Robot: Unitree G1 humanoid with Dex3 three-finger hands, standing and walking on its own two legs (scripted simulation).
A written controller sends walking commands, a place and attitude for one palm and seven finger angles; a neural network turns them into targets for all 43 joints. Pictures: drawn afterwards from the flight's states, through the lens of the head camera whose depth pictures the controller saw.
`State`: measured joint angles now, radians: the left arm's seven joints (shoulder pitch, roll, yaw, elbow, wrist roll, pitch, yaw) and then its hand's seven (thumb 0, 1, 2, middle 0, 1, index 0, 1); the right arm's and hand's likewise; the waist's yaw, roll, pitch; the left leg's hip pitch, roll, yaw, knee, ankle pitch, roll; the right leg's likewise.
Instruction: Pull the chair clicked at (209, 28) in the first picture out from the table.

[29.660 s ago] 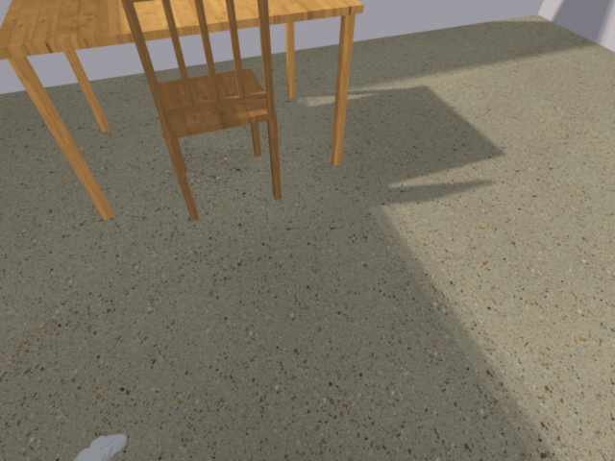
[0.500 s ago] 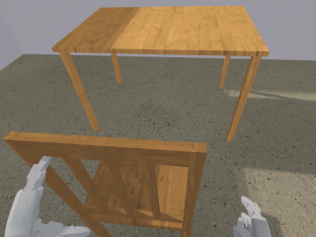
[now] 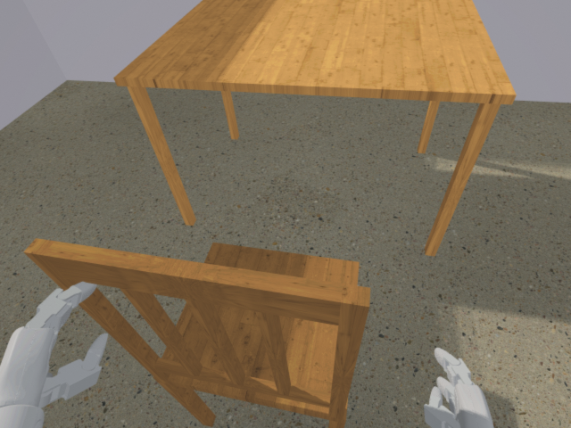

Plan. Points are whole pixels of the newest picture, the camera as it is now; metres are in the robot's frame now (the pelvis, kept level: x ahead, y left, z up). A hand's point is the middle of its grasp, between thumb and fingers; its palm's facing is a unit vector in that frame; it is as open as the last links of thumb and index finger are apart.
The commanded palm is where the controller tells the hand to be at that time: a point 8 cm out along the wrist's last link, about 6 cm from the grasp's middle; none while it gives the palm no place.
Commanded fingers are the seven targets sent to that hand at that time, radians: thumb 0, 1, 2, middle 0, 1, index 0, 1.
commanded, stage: draw the hand back to the body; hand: left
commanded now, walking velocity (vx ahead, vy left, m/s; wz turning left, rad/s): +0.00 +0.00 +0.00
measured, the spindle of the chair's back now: (222, 345) +0.24 +0.16 -0.06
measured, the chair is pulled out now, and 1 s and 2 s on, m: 0.65 0.64 0.64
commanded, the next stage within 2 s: step back with the hand held close in 0.38 s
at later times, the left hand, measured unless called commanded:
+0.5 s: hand (85, 351) +0.16 +0.27 +0.08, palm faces +0.32 -0.78 -0.54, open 6.4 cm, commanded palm +0.15 +0.31 +0.18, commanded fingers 0.00 0.90 0.90 -0.20 -0.30 -0.20 -0.30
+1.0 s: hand out of the picture +0.12 +0.27 +0.20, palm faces +0.43 -0.69 -0.58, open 7.3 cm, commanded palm +0.07 +0.31 +0.18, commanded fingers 0.00 0.90 0.90 -0.20 -0.30 -0.20 -0.30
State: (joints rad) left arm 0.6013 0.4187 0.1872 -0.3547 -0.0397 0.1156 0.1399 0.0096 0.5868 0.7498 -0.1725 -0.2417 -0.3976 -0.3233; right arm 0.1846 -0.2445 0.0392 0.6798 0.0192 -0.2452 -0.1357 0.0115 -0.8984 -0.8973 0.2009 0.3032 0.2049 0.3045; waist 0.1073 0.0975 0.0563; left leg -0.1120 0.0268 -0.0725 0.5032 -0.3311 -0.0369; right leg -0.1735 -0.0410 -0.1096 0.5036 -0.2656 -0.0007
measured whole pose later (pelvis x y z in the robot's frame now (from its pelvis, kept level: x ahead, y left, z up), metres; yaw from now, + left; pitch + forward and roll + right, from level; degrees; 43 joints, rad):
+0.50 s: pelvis +0.01 +0.01 +0.00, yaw +0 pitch -4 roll +0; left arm 0.58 0.41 0.20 -0.36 -0.04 0.15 0.13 0.02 0.89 0.90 -0.22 -0.31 -0.43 -0.38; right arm 0.15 -0.24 0.05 0.68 0.02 -0.26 -0.11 0.01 -0.90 -0.90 0.20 0.30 0.21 0.30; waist 0.11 0.09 0.07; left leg -0.07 0.02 -0.06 0.46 -0.32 -0.03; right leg -0.14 -0.05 -0.10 0.48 -0.26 0.01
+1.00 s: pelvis -0.07 +0.01 +0.00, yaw +0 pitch -2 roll +0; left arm 0.58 0.53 0.49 -0.65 -0.06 -0.16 0.18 0.02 0.89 0.90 -0.22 -0.31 -0.26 -0.32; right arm 0.18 -0.20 0.00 0.62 0.04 -0.09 -0.13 0.01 -0.90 -0.90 0.20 0.30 0.21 0.30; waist 0.06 0.02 0.10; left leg -0.29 0.00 -0.07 0.55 -0.24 -0.03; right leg -0.33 -0.06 -0.10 0.51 -0.15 0.00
